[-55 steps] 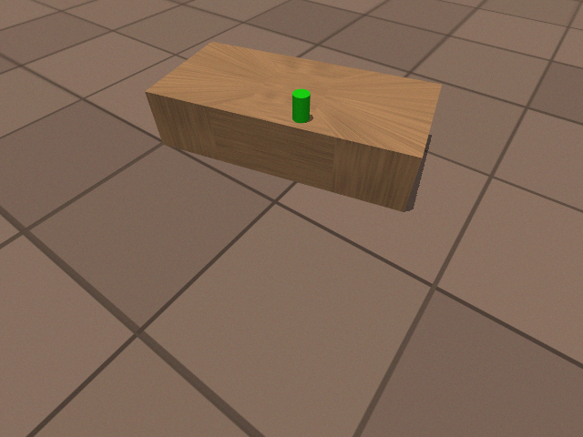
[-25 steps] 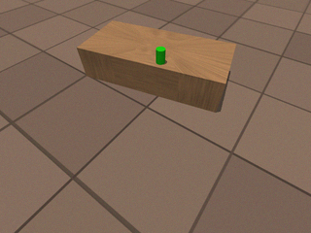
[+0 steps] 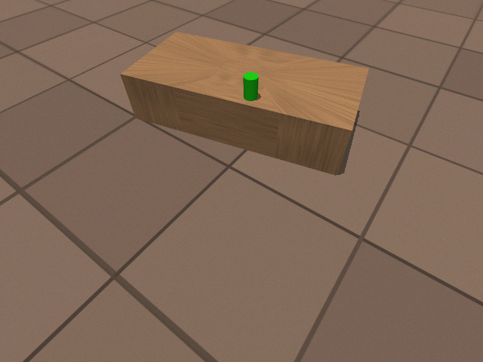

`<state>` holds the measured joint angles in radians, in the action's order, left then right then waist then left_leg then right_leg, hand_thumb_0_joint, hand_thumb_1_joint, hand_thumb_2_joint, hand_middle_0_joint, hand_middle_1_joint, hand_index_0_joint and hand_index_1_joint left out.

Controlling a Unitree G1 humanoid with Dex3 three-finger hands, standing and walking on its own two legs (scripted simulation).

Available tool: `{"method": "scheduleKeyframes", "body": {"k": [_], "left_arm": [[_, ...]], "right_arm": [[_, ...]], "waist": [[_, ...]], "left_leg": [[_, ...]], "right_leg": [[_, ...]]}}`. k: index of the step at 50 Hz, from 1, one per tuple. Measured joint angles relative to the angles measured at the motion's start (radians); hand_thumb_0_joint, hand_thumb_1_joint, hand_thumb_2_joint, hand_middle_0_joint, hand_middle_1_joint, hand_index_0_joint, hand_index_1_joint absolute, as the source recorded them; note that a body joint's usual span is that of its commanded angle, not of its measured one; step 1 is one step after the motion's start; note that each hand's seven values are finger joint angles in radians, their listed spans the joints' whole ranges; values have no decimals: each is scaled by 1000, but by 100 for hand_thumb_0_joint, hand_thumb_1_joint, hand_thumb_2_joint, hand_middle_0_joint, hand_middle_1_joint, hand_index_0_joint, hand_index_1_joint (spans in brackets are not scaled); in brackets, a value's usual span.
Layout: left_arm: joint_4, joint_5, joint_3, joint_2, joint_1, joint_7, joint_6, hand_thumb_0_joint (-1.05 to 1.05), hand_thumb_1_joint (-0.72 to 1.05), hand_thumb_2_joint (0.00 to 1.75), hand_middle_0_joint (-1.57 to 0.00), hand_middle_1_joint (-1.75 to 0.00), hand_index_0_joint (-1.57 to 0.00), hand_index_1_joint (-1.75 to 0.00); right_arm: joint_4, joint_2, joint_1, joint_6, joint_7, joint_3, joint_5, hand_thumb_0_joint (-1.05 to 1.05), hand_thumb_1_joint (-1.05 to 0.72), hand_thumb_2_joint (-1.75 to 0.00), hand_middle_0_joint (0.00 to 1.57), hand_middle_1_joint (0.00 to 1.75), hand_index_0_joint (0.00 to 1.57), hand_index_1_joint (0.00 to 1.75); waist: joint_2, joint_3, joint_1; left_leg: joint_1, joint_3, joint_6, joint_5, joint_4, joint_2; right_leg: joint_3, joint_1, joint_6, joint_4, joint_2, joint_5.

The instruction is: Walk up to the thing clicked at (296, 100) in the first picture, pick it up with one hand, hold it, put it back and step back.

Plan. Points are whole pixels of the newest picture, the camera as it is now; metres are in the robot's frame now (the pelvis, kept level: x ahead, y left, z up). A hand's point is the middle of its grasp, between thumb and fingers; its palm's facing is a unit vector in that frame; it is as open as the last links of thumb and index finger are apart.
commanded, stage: stand
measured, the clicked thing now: (250, 86) +1.45 -0.01 -0.39
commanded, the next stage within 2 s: walk up in 0.02 s
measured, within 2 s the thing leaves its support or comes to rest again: neither
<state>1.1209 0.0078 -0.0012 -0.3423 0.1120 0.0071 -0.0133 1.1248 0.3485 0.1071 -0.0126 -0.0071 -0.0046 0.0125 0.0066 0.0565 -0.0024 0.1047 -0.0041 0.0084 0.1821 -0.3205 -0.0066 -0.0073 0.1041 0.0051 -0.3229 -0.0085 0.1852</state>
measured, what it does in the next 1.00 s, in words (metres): walks ahead: left foot, then right foot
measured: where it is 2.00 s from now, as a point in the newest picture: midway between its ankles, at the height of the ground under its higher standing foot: (203, 251)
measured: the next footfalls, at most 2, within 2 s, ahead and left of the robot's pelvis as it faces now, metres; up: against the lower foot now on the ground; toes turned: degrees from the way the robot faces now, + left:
left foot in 0.36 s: +0.19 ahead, +0.22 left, +0.00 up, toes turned +6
right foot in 0.84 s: +0.42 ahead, +0.01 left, +0.00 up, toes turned -2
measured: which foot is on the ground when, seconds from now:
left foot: down 0.00-0.10, up 0.12-0.34, down 0.36-0.88, up 0.90-1.00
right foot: down 0.00-0.40, up 0.42-0.82, down 0.84-1.00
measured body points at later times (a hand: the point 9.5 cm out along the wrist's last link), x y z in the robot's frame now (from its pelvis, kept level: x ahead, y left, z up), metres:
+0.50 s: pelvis +0.11 +0.10 -0.02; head +0.13 +0.12 +0.42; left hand +0.13 +0.45 -0.15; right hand +0.20 -0.23 -0.12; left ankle +0.15 +0.22 -0.75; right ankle +0.04 -0.06 -0.68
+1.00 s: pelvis +0.33 +0.11 -0.02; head +0.34 +0.07 +0.43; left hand +0.42 +0.42 -0.10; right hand +0.38 -0.20 -0.15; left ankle +0.26 +0.24 -0.67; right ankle +0.38 +0.01 -0.75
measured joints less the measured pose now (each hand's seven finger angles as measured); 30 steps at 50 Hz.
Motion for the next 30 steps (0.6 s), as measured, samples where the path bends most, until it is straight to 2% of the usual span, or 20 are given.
{"method": "scheduleKeyframes", "body": {"k": [2,5,6,8,11,15,18,19,20,21,23,25,27,30], "left_arm": [[-7,2,8,0,5,8,-2,0,90,89,-21,-29,-20,-30],[-41,16,35,-7,47,30,-23,0,90,89,-21,-30,-20,-30],[-52,20,43,-10,62,34,-31,0,90,89,-21,-30,-20,-30],[-73,27,58,-22,87,35,-48,0,90,89,-21,-30,-20,-30],[-89,29,71,-36,125,32,-59,0,90,89,-21,-30,-20,-30],[-96,30,82,-77,175,36,-48,0,90,89,-21,-30,-20,-30],[-100,26,87,-113,197,39,-39,0,90,89,-21,-30,-20,-30],[-100,25,88,-123,199,39,-35,0,90,89,-21,-30,-20,-30],[-100,24,90,-135,199,37,-30,0,90,89,-21,-30,-20,-30],[-100,22,90,-140,199,33,-24,1,90,89,-21,-30,-20,-30],[-98,14,82,-131,190,25,-12,1,90,89,-21,-29,-20,-30],[-106,6,64,-121,172,24,-12,1,91,89,-20,-29,-20,-30],[-126,-6,56,-114,158,31,-27,1,91,89,-20,-29,-20,-30],[-155,-10,52,-103,140,43,-38,1,91,89,-21,-29,-20,-30]], "right_arm": [[-10,1,6,1,-9,10,6,1,-91,-90,21,30,20,30],[-50,21,48,4,-41,39,24,1,-91,-90,21,30,20,30],[-59,31,60,8,-47,47,29,1,-91,-90,21,30,20,30],[-71,50,74,15,-55,62,37,1,-91,-90,21,30,20,30],[-87,84,83,14,-68,81,37,1,-91,-90,21,30,20,30],[-119,104,90,8,-88,100,35,1,-91,-90,20,30,20,30],[-144,106,97,-4,-96,110,31,1,-91,-90,20,30,20,30],[-151,104,98,-11,-95,115,30,1,-91,-90,20,30,20,30],[-155,94,93,-19,-91,120,31,1,-91,-90,20,30,20,30],[-165,84,91,-28,-86,121,35,1,-91,-90,20,30,20,30],[-186,68,104,-40,-81,114,30,1,-91,-90,20,30,20,30],[-193,51,131,-39,-76,101,21,1,-91,-90,21,30,20,30],[-194,36,159,-40,-69,86,14,1,-91,-90,21,30,20,30],[-196,24,204,-49,-65,73,8,1,-91,-90,21,30,20,30]], "waist": [[1,-3,-1],[13,-30,-1],[20,-39,-2],[21,-39,8],[41,-19,26],[41,-6,34],[24,-2,31],[10,2,27],[-22,13,27],[-45,20,25],[-46,19,1],[-39,14,-16],[-49,11,-21],[-59,12,-30]], "left_leg": [[9,-1,-9,29,-21,1],[62,-10,-42,211,-150,4],[93,-9,-44,247,-219,3],[166,-5,-39,249,-371,7],[246,-21,-27,239,-465,-21],[299,-24,-12,198,-401,-69],[281,-6,-6,86,-287,-89],[270,6,3,12,-275,-78],[263,30,4,10,-301,-54],[260,54,-2,44,-335,-37],[249,61,-19,97,-362,-31],[208,59,-36,106,-324,-30],[147,72,-35,93,-255,-18],[64,84,-42,88,-172,9]], "right_leg": [[-1,7,-6,-17,0,24],[-7,40,-31,-103,2,149],[-12,42,-36,-106,2,147],[-17,32,-43,-88,-9,79],[-23,-14,-25,-56,-15,81],[-32,-67,3,-45,-39,118],[-38,-80,27,-107,-67,185],[-35,-72,27,-159,-87,225],[-18,-49,6,-243,-121,266],[20,-2,-18,-369,-132,303],[71,107,-46,-618,-71,341],[66,204,-61,-760,-22,309],[55,281,-61,-780,-18,233],[41,355,-37,-706,-36,147]]}}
